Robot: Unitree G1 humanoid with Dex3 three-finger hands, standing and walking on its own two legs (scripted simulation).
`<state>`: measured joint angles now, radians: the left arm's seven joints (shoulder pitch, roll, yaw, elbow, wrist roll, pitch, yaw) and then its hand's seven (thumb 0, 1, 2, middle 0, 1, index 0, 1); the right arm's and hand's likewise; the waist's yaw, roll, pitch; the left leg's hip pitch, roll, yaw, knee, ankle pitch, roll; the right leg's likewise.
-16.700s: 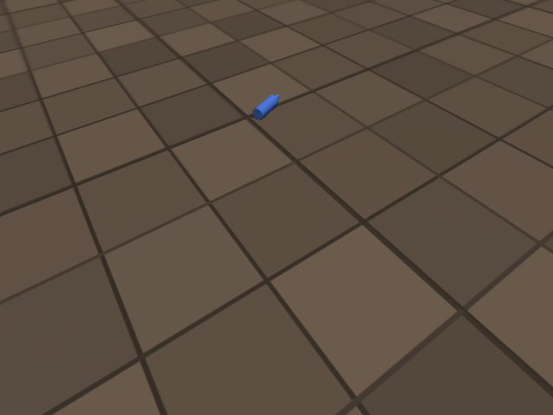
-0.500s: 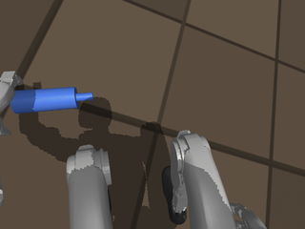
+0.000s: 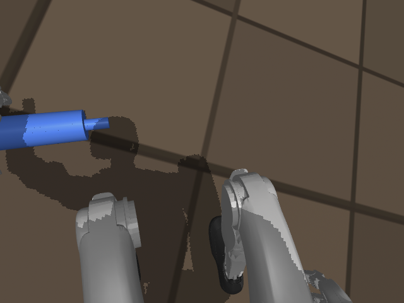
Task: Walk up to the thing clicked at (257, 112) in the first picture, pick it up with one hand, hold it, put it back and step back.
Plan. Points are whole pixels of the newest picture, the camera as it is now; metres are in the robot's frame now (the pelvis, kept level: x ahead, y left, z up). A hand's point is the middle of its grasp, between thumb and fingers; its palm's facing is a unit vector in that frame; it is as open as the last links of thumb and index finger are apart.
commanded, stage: rise first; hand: left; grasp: from above
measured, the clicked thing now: (55, 128) +0.50 +0.29 -0.30
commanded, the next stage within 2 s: approach in 1.68 s
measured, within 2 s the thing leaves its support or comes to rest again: neither
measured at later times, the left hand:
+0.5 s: hand out of the picture +0.44 +0.35 -0.18, palm faces -0.44 -0.08 -0.90, open 14.3 cm
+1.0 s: hand out of the picture +0.44 +0.35 -0.18, palm faces -0.44 -0.08 -0.89, open 14.3 cm
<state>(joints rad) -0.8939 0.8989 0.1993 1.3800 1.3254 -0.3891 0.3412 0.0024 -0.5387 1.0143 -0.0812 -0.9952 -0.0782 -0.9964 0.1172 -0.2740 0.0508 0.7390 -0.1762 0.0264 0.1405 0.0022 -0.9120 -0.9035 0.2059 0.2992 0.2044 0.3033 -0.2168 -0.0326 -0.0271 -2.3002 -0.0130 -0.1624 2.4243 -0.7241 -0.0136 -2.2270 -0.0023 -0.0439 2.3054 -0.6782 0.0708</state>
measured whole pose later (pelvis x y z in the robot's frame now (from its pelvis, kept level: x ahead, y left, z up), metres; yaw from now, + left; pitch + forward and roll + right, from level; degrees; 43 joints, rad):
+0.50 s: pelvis -0.01 +0.00 -0.01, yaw -1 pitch +33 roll -10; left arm -0.94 0.91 0.17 1.46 1.35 -0.37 0.39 0.00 -0.57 1.05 -0.08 -1.01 -0.07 -1.02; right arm 0.12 -0.27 0.08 0.74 -0.17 0.00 0.15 0.00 -0.91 -0.90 0.21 0.30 0.20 0.30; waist -0.25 -0.04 -0.01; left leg -2.32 -0.02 -0.17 2.45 -0.70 0.00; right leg -2.24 0.00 -0.05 2.32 -0.66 0.07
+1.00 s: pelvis -0.01 +0.01 -0.01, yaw -1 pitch +32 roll -11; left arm -0.94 0.93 0.17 1.45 1.34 -0.36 0.37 0.00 -0.58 1.05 -0.08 -1.01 -0.07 -1.02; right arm 0.14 -0.27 0.10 0.73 -0.17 -0.01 0.16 0.00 -0.91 -0.90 0.21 0.30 0.20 0.30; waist -0.26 -0.04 0.00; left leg -2.33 -0.02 -0.17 2.46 -0.71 0.00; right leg -2.24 0.00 -0.05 2.32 -0.66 0.07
